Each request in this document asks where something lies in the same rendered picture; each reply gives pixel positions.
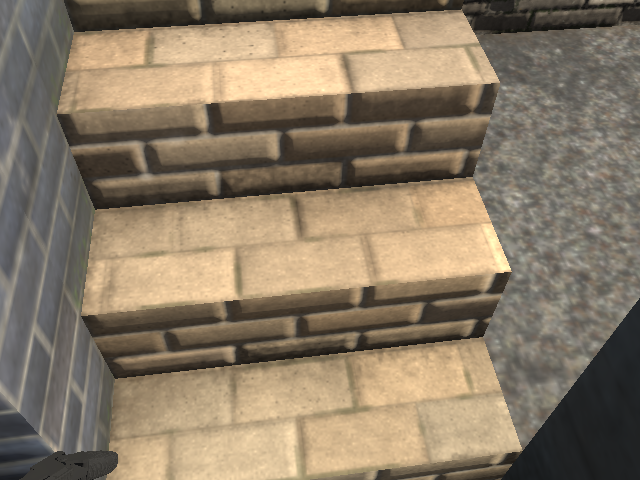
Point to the left robot hand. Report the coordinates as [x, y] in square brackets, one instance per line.
[78, 466]

